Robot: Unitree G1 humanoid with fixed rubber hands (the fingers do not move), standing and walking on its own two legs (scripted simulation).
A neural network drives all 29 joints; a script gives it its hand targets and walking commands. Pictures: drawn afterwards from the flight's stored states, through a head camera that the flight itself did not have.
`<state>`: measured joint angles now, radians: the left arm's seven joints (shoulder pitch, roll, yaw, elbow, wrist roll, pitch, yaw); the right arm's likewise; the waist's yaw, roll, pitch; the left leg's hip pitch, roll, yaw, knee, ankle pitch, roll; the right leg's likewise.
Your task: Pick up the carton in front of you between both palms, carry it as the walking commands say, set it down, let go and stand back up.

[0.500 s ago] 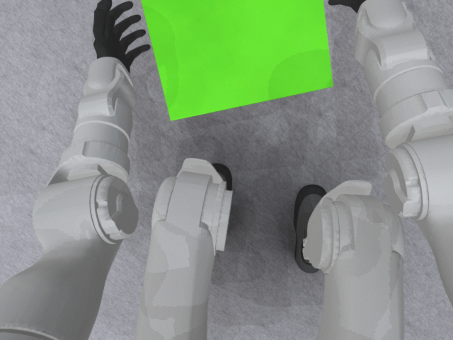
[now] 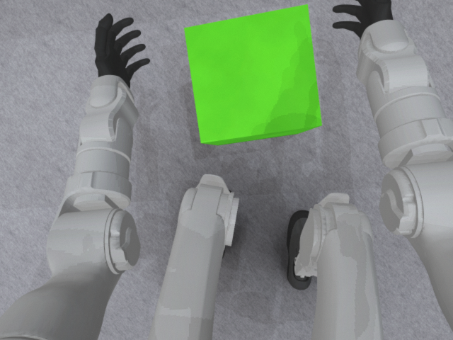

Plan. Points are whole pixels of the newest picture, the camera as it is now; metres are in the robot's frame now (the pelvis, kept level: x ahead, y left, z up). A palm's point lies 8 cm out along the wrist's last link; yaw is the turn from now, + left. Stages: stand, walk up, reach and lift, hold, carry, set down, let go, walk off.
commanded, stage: set down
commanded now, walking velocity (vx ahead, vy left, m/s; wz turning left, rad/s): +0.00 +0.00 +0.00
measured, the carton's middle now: (252, 91) +0.50 +0.06 -0.31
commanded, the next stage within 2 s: let go in 0.66 s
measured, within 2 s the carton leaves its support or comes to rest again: neither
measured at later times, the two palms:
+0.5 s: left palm (32, 31) +0.46 +0.27 +0.04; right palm out of the picture +0.57 -0.11 +0.03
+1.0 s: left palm out of the picture +0.41 +0.27 +0.16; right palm out of the picture +0.46 -0.15 +0.15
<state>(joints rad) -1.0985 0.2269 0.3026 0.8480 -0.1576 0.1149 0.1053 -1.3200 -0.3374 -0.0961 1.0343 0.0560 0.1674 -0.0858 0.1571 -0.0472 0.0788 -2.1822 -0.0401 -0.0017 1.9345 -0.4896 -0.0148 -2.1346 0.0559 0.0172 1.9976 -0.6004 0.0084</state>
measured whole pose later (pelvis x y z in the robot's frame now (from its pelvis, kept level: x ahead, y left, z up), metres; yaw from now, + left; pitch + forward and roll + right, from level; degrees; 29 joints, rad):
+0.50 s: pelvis +0.03 -0.01 +0.13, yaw +0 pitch +47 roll +1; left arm -0.93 0.22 0.37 0.74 -0.10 0.16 0.01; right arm -1.14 -0.28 -0.13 0.88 -0.01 0.22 -0.06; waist 0.15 -0.05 -0.11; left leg -1.88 -0.04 -0.02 1.47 -0.41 -0.02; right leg -1.84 0.07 0.03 1.53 -0.51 0.00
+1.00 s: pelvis +0.07 +0.01 +0.26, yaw -1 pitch +36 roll -1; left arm -0.47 0.20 0.25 0.62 0.05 0.08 -0.12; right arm -0.57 -0.10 -0.19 0.63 -0.12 0.14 -0.12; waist 0.10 -0.01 -0.09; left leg -1.26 -0.03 -0.02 0.92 -0.29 0.01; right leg -1.21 0.06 0.07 0.93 -0.35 0.02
